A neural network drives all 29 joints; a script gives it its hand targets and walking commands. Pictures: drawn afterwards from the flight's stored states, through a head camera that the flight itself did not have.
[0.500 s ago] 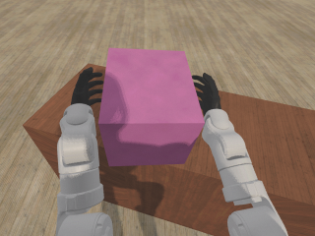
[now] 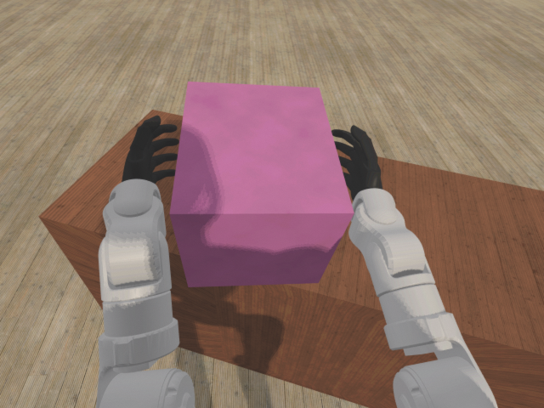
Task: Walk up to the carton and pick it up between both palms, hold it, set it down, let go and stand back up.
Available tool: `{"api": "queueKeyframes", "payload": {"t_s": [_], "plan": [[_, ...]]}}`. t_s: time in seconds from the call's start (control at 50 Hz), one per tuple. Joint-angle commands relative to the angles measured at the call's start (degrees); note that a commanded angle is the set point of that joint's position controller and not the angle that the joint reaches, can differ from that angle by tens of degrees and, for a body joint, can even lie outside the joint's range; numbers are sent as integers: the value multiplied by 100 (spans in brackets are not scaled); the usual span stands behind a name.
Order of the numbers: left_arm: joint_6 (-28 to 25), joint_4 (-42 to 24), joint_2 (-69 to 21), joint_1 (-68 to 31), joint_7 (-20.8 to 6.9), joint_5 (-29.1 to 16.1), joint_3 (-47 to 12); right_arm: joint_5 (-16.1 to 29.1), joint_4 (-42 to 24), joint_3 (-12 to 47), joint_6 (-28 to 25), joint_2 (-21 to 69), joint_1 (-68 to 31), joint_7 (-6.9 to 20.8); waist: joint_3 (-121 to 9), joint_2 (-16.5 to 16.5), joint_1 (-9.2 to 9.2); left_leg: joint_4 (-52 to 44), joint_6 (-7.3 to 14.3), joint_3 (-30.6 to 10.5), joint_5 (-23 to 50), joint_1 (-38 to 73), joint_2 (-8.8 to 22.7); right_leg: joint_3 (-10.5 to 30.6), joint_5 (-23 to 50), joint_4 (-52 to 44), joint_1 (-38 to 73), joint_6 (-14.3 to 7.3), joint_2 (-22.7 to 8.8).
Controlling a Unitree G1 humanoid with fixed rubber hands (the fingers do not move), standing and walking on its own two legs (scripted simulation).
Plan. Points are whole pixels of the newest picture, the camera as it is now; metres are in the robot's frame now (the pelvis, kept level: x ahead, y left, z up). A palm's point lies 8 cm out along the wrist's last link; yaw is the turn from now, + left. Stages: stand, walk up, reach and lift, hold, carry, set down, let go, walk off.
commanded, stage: set down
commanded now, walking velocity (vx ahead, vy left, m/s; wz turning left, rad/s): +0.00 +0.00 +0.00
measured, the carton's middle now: (255, 185) +0.40 +0.01 +0.13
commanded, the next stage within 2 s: none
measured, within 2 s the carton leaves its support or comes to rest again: neither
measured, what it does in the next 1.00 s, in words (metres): stands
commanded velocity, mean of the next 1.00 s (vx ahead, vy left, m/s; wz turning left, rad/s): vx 0.00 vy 0.00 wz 0.00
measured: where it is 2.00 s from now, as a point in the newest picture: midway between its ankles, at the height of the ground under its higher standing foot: outside the picture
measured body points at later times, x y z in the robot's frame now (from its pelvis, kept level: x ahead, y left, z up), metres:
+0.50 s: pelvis +0.03 +0.00 +0.00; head +0.04 +0.03 +0.45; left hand +0.40 +0.15 +0.13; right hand +0.39 -0.15 +0.12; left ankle +0.00 +0.09 -0.75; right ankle +0.04 -0.08 -0.75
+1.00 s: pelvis +0.03 +0.02 +0.00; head +0.04 +0.04 +0.45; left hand +0.40 +0.15 +0.13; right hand +0.40 -0.15 +0.12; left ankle +0.00 +0.09 -0.75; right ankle +0.04 -0.08 -0.75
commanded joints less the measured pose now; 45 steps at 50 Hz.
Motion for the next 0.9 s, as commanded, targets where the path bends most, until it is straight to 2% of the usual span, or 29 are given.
{"api": "queueKeyframes", "payload": {"t_s": [0.0,0.04,0.12,0.16,0.22,0.26,0.3,0.4,0.44,0.48,0.58,0.66,0.72,0.78,0.84,0.88], "plan": [[-538,-678,-1838,-2439,-741,-824,-2137,124,-1458,1247,-590,1589,-3183,392,-2237,508,-53,-305,-297,-50,1090,-767,208,307,1002,410,1840,235,-213],[-753,-531,-1740,-2387,-783,-770,-2054,-36,-1353,1093,-818,1526,-3144,463,-2140,540,-21,-418,-283,-13,692,-894,213,270,782,433,1877,257,-224],[-1202,83,-1509,-2051,-840,-609,-1667,-438,-710,665,-1306,1366,-2806,685,-1565,480,119,-732,-244,61,-273,-1187,334,266,-39,382,1765,282,-309],[-1386,362,-1428,-1887,-845,-555,-1505,-573,-412,532,-1502,1304,-2648,774,-1335,399,173,-766,-249,85,-353,-1168,371,290,-303,314,1646,277,-335],[-1686,656,-1384,-1744,-814,-538,-1407,-703,-128,465,-1768,1275,-2458,844,-1164,258,188,-754,-266,114,-191,-1057,357,318,-268,242,1564,309,-334],[-1913,712,-1395,-1683,-758,-561,-1456,-752,-83,512,-1945,1303,-2351,847,-1210,189,162,-714,-275,121,53,-989,306,330,101,249,1660,354,-314],[-2176,616,-1431,-1657,-667,-602,-1624,-761,-178,655,-2164,1362,-2281,822,-1461,167,119,-632,-278,90,478,-904,233,344,787,323,1899,404,-272],[-2994,137,-1963,-1897,-413,-779,-2452,-644,-668,1450,-2816,1798,-2351,772,-2852,423,31,-139,-425,-118,2668,-337,53,430,2897,527,2368,400,-115],[-3213,65,-2205,-1890,-345,-809,-2745,-653,-726,1728,-2977,2032,-2263,780,-3168,533,45,-24,-459,-161,3195,-320,46,473,3314,572,2406,379,-110],[-3245,86,-2325,-1700,-310,-770,-2877,-636,-681,1887,-3021,2157,-2087,797,-3182,569,80,20,-453,-196,3385,-376,64,512,3466,580,2442,362,-134],[-2858,255,-2201,-873,-319,-600,-2678,-451,-483,1935,-2822,2028,-1560,815,-2402,352,176,-137,-407,-290,3123,-357,188,547,3011,446,2373,352,-175],[-2607,312,-2123,-740,-383,-598,-2519,-365,-468,1792,-2633,1800,-1549,779,-1912,155,119,-244,-448,-288,2808,-290,241,509,2535,286,2188,349,-181],[-2617,242,-2138,-955,-379,-614,-2594,-377,-498,1641,-2650,1679,-1728,774,-1859,277,-9,-220,-554,-296,2785,-164,238,448,2299,237,1982,324,-139],[-2808,247,-2226,-1274,-315,-614,-2733,-471,-414,1418,-2782,1602,-1968,836,-2004,558,-120,-109,-746,-317,2960,173,254,334,1951,172,1517,281,-63],[-3028,446,-2346,-1504,-225,-588,-2760,-613,-147,1140,-2901,1547,-2171,950,-2134,759,-140,-44,-896,-345,3026,518,306,252,1467,53,974,234,-24],[-3106,682,-2381,-1563,-184,-549,-2645,-716,120,944,-2920,1535,-2230,1027,-2111,755,-119,-77,-909,-355,2799,570,343,234,1195,-10,759,220,-40]]}}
